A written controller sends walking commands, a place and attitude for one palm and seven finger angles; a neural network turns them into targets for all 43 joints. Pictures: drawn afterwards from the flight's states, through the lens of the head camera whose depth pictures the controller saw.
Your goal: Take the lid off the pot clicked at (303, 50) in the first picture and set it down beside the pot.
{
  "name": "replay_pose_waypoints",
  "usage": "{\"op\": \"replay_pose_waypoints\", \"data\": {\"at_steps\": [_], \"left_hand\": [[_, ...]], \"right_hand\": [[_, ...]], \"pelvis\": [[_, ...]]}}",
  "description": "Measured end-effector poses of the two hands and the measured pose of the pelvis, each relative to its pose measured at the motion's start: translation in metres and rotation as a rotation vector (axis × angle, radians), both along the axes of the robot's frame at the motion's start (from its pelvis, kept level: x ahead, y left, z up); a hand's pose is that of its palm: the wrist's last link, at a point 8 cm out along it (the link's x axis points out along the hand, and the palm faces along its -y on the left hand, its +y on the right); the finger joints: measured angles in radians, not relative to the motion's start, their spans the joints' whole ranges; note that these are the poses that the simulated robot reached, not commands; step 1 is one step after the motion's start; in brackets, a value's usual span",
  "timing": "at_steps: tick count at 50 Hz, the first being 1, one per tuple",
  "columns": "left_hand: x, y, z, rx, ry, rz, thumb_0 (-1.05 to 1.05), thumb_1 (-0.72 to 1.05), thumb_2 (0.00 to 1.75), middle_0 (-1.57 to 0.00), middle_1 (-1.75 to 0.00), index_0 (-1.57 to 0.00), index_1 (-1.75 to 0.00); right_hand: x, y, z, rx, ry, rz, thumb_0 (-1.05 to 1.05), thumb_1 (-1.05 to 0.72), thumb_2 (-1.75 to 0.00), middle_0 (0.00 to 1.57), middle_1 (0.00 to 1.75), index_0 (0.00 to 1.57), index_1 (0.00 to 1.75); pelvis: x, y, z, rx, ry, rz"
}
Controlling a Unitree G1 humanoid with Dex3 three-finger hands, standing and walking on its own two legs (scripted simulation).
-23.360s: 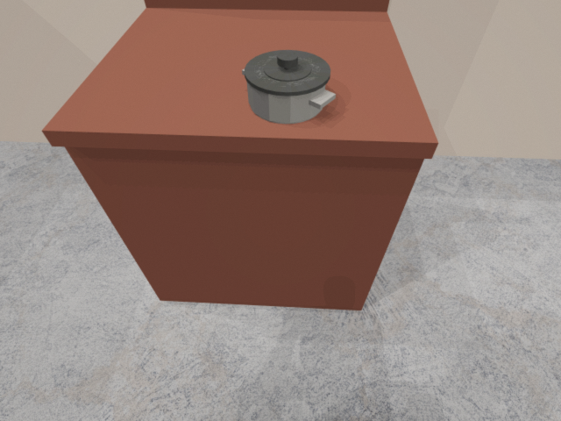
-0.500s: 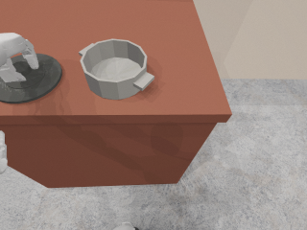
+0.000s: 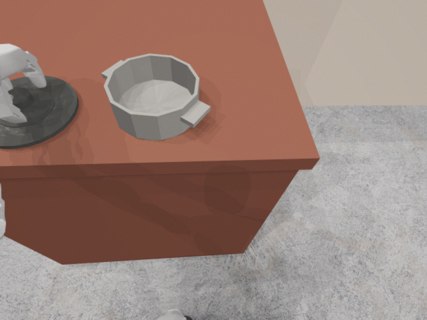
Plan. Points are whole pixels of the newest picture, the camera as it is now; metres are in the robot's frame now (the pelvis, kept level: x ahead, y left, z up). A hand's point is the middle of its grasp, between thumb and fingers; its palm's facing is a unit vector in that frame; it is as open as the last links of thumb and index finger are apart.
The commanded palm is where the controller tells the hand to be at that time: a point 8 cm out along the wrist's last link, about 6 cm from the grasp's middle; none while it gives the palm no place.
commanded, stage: open the fingers wide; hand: left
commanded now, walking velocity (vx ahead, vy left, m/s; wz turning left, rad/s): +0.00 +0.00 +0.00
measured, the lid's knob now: (18, 98) +0.49 +0.33 +0.12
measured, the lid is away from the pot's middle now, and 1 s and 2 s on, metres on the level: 0.23 0.23 0.23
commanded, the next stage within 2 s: raise the empty hand in 0.20 s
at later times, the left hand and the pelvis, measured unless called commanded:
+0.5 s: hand (1, 91) +0.47 +0.33 +0.15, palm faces -0.35 -0.10 -0.93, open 11.0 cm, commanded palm +0.49 +0.32 +0.22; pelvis +0.00 +0.00 +0.00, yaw +0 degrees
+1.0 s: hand out of the picture +0.46 +0.33 +0.21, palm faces -0.31 -0.08 -0.95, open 11.0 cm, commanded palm +0.48 +0.32 +0.28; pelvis -0.01 +0.01 +0.01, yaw +1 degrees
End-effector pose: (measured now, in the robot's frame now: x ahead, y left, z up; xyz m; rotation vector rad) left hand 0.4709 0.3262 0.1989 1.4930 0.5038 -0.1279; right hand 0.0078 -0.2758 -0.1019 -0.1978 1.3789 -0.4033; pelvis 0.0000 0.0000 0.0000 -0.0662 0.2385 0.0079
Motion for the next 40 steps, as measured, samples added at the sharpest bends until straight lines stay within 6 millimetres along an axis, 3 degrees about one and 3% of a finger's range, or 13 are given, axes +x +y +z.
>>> {"op": "replay_pose_waypoints", "data": {"at_steps": [19, 29, 40], "left_hand": [[-0.002, 0.001, 0.0, -0.005, -0.006, -0.016, 0.0, -0.11, 0.89, -0.48, -0.63, -0.48, -0.63], [-0.005, 0.009, 0.022, 0.006, -0.037, 0.016, 0.0, -0.12, 0.89, -0.48, -0.63, -0.48, -0.62], [-0.009, 0.001, 0.052, 0.022, -0.071, 0.001, 0.0, -0.12, 0.89, -0.49, -0.63, -0.48, -0.62]], "right_hand": [[0.013, 0.003, 0.0, 0.001, -0.023, 0.017, 0.01, -0.9, -0.9, 0.2, 0.3, 0.2, 0.3], [0.019, 0.005, 0.002, 0.005, -0.053, 0.029, 0.01, -0.9, -0.9, 0.2, 0.3, 0.2, 0.3], [0.024, 0.01, 0.002, 0.024, -0.066, 0.045, 0.01, -0.9, -0.9, 0.2, 0.3, 0.2, 0.3]], "pelvis": [[0.0, 0.003, 0.0, -0.002, -0.002, 0.003], [0.0, 0.004, 0.002, -0.003, -0.014, 0.007], [-0.002, 0.006, 0.004, 0.0, -0.031, 0.018]]}}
